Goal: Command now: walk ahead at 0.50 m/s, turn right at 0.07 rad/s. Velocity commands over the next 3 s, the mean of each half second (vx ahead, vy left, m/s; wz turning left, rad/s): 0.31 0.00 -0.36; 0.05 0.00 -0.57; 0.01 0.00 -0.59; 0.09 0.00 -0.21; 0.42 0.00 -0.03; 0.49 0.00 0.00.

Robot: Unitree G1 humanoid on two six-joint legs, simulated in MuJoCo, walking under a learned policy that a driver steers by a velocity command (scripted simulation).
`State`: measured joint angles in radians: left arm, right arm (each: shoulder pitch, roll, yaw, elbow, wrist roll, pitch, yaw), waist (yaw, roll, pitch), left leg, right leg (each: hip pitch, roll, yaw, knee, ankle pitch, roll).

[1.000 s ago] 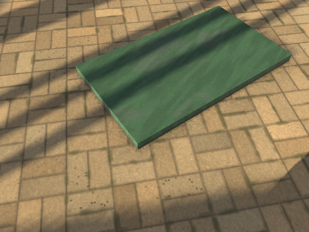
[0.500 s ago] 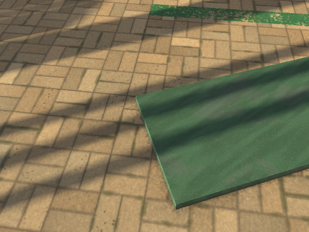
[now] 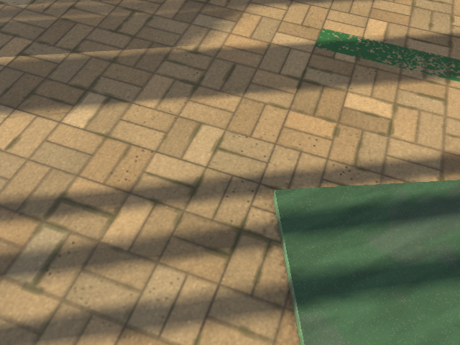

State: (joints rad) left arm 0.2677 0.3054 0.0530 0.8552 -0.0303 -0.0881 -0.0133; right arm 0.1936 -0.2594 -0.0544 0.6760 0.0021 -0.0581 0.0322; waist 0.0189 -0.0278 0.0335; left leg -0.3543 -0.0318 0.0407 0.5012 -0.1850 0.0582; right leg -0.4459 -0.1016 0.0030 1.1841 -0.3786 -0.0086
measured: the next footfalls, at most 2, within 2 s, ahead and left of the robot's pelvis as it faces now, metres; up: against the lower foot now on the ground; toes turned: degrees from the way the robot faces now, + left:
right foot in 0.22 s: +0.31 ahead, -0.19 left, +0.05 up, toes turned -14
left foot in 0.66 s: +0.37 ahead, +0.08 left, +0.00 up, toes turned -23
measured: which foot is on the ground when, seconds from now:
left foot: down 0.00-0.42, up 0.44-0.64, down 0.66-1.00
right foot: up 0.00-0.20, down 0.22-0.66, up 0.68-1.00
